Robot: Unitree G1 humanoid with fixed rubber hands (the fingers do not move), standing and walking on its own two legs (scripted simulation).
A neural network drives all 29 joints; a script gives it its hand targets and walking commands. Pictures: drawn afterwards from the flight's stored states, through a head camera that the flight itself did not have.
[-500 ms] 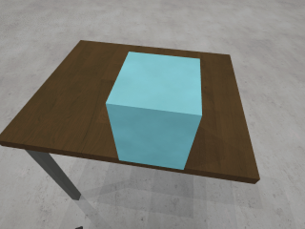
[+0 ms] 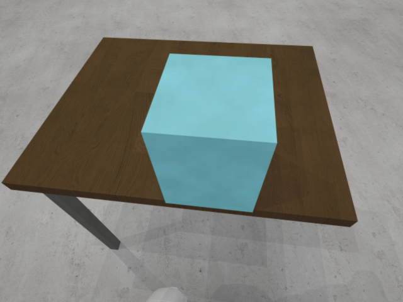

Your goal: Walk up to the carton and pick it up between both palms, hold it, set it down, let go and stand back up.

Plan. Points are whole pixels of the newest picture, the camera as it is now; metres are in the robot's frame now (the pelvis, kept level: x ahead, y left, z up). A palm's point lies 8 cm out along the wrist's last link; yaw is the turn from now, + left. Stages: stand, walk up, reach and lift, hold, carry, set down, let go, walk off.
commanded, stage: walk up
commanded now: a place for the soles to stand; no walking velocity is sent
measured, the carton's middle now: (213, 137) +0.43 +0.00 +0.07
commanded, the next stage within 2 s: none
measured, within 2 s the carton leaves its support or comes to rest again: neither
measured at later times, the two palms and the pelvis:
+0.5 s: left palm out of the picture +0.06 +0.38 -0.14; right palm out of the picture -0.02 -0.11 -0.09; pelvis -0.03 +0.13 +0.01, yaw -7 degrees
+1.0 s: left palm out of the picture +0.08 +0.28 -0.12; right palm out of the picture -0.06 -0.18 -0.14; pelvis -0.03 +0.06 +0.00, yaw -10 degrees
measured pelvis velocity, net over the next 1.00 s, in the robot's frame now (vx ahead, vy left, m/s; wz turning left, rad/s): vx -0.03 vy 0.06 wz -0.18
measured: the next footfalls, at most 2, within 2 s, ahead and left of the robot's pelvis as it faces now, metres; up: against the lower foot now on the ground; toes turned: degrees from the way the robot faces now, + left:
left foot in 0.22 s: +0.02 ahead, +0.22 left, +0.00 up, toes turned -4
right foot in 0.84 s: +0.03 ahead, -0.04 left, +0.00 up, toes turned -6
